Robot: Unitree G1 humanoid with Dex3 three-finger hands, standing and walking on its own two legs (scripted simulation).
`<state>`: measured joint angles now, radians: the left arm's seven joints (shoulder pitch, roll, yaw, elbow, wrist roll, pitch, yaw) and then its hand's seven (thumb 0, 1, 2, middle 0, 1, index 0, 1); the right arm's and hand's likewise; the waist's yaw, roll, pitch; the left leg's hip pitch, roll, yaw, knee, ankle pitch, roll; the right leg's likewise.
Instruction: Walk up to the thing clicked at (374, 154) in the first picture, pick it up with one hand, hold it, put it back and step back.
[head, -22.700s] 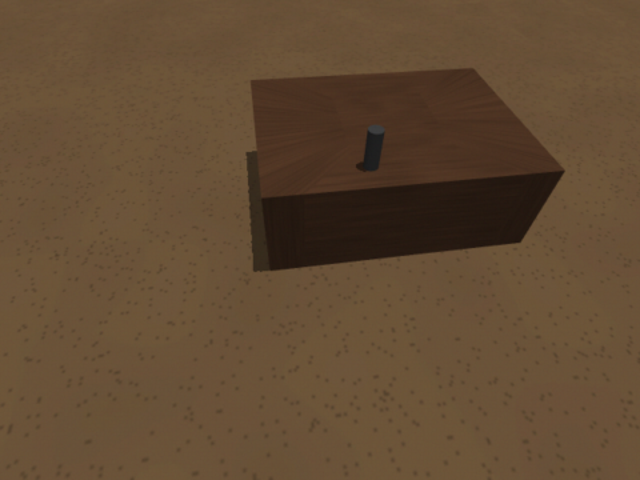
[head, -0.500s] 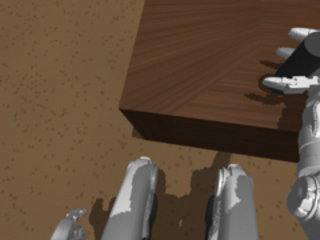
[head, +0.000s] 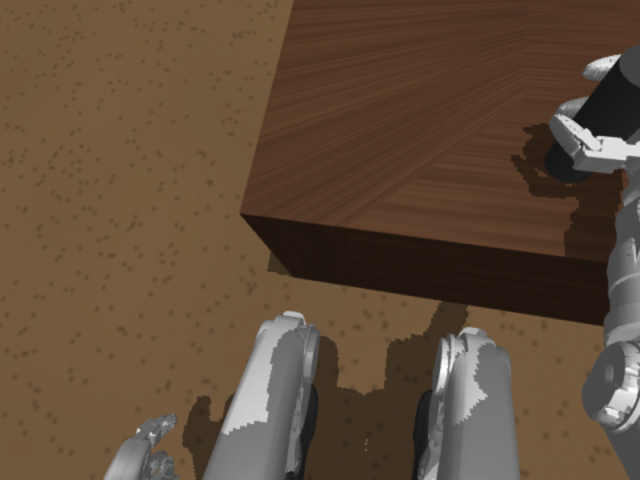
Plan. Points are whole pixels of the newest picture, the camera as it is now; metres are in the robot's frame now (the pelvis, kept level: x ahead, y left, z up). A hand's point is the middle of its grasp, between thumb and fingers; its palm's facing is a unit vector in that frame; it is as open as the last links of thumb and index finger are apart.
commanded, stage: settle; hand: right
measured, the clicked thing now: (603, 123) +0.52 -0.25 +0.02
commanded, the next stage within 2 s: lift in 0.70 s
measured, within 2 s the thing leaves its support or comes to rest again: leaves its support in 0.16 s
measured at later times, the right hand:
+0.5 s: hand out of the picture +0.54 -0.25 +0.09, palm faces +0.16 +0.99 -0.03, open 7.6 cm
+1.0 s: hand out of the picture +0.52 -0.24 +0.11, palm faces +0.15 +0.99 -0.02, open 7.6 cm
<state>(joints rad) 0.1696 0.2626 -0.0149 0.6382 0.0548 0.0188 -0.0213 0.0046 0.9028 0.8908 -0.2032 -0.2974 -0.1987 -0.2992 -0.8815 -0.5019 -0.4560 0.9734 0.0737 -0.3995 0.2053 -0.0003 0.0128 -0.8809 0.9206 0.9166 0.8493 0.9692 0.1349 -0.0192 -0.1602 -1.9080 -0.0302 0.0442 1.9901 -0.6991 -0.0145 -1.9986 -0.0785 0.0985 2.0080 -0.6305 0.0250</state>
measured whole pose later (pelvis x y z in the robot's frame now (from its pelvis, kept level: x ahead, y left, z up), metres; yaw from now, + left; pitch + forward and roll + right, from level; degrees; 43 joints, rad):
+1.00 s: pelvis +0.03 -0.01 +0.10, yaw -1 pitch +34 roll +5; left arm 0.19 0.25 0.01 0.66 0.04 -0.01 0.00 0.00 0.91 0.88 -0.20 -0.30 -0.21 -0.29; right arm -0.75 -0.45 -0.44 0.90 0.09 -0.38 0.19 0.04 0.04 -1.05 0.88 1.05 0.84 1.02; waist 0.13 -0.03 -0.16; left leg -1.57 -0.03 0.03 1.64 -0.66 -0.02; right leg -1.65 -0.09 0.06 1.68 -0.61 0.01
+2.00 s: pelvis +0.06 -0.02 +0.25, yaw -4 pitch +14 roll +3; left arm 0.22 0.21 0.01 0.68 0.01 -0.07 0.06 0.01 0.91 0.89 -0.19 -0.29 -0.19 -0.29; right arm -0.21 -0.22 -0.19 0.49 0.16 -0.37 0.08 0.04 0.05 -1.06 0.88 1.05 0.84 1.03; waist 0.04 -0.01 -0.08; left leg -0.76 0.00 0.02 1.00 -0.48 -0.03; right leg -0.85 -0.06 0.01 1.05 -0.45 0.01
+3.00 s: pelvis +0.08 -0.02 +0.29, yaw -5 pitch +7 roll +2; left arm 0.21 0.21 0.01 0.70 0.00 -0.07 0.06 0.01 0.90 0.89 -0.21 -0.30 -0.20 -0.30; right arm -0.09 -0.19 -0.13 0.39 0.17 -0.34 0.07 0.04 0.05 -1.06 0.88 1.06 0.84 1.03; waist 0.01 -0.01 -0.04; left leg -0.50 0.01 0.01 0.80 -0.42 -0.03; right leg -0.57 -0.05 -0.01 0.84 -0.39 0.01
